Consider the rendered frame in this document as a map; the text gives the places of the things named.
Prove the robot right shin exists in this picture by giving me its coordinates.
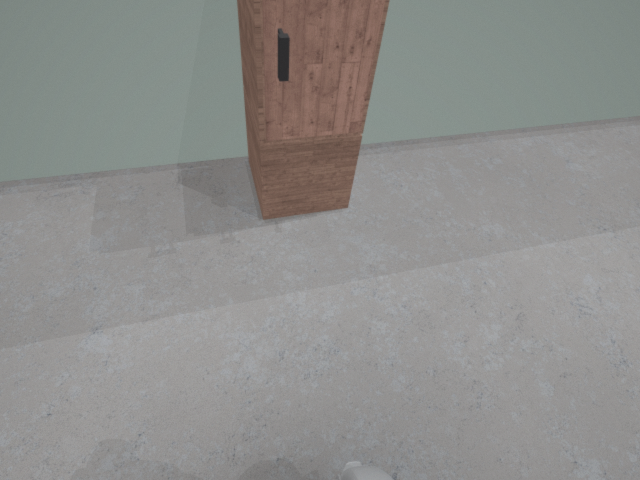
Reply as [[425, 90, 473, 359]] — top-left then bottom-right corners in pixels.
[[342, 462, 362, 472]]

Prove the handle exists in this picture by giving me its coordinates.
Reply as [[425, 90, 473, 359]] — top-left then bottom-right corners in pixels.
[[278, 28, 290, 81]]

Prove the cupboard door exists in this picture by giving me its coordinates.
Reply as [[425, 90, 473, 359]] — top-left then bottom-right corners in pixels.
[[262, 0, 385, 141]]

